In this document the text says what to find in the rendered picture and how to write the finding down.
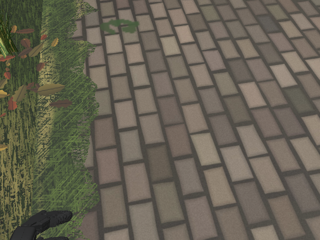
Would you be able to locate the left robot hand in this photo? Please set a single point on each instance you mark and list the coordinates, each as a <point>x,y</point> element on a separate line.
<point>40,222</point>

